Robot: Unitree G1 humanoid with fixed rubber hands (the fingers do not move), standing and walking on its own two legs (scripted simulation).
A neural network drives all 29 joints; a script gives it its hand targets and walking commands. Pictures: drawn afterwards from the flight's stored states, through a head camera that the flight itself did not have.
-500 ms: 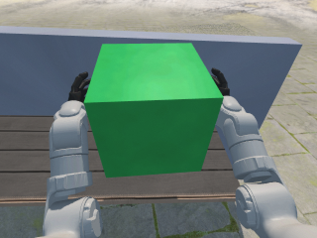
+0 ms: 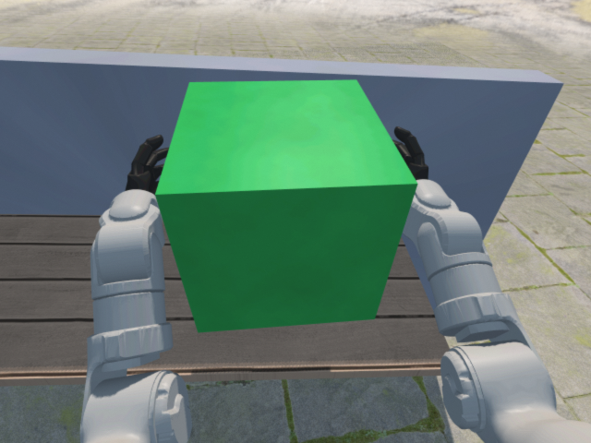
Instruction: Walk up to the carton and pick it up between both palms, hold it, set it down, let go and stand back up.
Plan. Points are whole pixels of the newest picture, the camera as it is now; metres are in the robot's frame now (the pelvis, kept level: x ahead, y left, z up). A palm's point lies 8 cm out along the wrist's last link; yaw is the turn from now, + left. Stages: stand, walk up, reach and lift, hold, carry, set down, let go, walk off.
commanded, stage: hold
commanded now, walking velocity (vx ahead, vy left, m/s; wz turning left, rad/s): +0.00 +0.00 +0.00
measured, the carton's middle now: (281, 199) +0.40 +0.01 +0.18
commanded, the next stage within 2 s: none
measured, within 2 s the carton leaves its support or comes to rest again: neither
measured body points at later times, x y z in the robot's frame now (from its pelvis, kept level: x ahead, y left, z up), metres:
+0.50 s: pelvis -0.01 +0.00 +0.00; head -0.07 +0.02 +0.44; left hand +0.37 +0.18 +0.22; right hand +0.38 -0.17 +0.23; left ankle +0.02 +0.10 -0.75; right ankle +0.01 -0.10 -0.75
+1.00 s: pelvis +0.00 +0.00 +0.00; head -0.07 +0.02 +0.44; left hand +0.37 +0.18 +0.22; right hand +0.37 -0.17 +0.23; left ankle +0.02 +0.10 -0.75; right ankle +0.01 -0.10 -0.75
